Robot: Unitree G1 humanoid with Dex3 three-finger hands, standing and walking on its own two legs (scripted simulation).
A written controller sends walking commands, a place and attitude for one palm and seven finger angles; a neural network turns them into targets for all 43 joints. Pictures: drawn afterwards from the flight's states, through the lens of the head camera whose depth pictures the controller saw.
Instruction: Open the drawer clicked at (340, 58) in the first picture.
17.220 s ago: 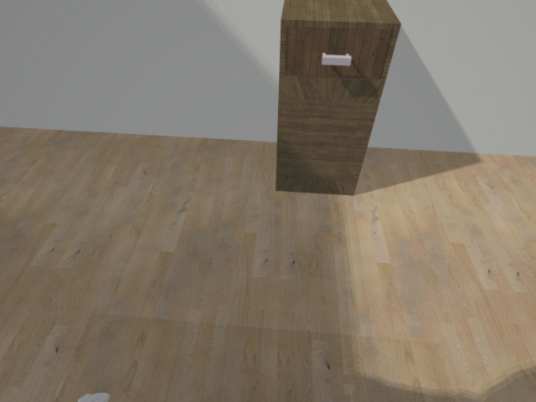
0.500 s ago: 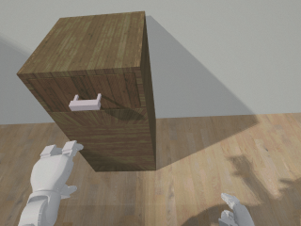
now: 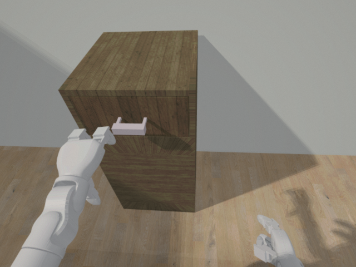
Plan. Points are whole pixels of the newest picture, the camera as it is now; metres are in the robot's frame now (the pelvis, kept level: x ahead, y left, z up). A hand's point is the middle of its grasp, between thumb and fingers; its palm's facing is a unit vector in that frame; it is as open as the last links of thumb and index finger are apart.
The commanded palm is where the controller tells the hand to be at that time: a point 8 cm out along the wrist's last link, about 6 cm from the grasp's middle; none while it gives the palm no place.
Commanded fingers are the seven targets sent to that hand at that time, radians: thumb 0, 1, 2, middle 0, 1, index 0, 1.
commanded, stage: raise the hand with hooked fingers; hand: left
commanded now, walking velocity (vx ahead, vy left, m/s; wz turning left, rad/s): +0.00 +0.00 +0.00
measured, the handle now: (130, 124) +0.53 +0.24 -0.02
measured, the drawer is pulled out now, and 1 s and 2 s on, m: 0.00 0.00 0.00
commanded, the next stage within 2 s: move the hooked fingers above the handle in 0.52 s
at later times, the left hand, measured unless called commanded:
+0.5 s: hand (94, 157) +0.31 +0.23 +0.10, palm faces +0.08 -0.07 -0.99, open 13.8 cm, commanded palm +0.28 +0.24 +0.15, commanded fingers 0.00 -0.50 0.30 -0.30 -1.20 -0.30 -1.20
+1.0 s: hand (108, 148) +0.35 +0.22 +0.09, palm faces +0.02 -0.04 -1.00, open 13.8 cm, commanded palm +0.33 +0.23 +0.14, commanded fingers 0.00 -0.50 0.30 -0.30 -1.20 -0.30 -1.20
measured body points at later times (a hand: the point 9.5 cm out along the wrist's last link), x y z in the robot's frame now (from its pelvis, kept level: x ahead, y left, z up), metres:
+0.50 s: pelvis +0.01 +0.00 +0.01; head +0.03 -0.03 +0.45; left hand +0.30 +0.24 +0.15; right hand +0.18 -0.23 -0.11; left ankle -0.02 +0.10 -0.73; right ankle +0.01 -0.13 -0.73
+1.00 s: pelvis +0.00 -0.03 +0.00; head +0.02 -0.06 +0.45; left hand +0.34 +0.22 +0.14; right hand +0.18 -0.26 -0.11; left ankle -0.02 +0.10 -0.73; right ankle +0.01 -0.13 -0.73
